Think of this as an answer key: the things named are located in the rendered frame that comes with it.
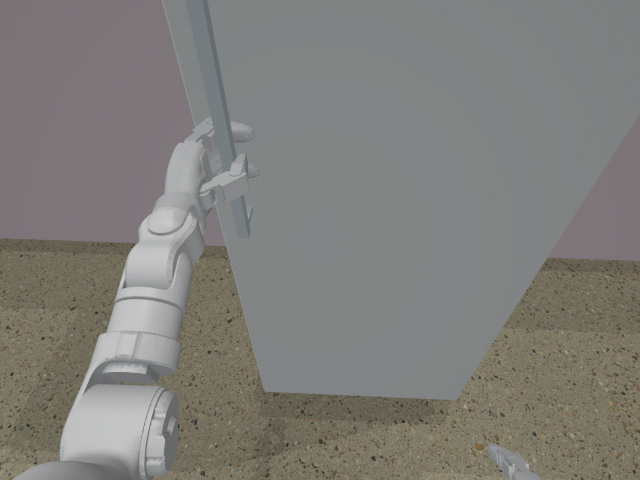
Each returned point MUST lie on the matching robot left forearm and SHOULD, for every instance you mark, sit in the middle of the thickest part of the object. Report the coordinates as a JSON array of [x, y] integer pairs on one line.
[[141, 342]]

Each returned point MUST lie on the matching handle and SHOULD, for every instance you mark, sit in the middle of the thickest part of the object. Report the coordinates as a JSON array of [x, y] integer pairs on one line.
[[200, 21]]

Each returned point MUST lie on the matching right robot hand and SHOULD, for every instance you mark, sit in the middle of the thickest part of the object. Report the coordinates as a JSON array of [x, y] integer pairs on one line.
[[514, 466]]

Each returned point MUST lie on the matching fridge door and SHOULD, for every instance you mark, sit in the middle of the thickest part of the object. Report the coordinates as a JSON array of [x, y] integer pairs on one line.
[[419, 160]]

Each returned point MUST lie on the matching robot left upper arm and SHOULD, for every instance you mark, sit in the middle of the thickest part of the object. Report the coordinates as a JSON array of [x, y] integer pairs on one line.
[[117, 432]]

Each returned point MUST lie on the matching left robot hand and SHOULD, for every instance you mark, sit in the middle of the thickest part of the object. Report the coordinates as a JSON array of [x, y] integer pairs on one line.
[[190, 172]]

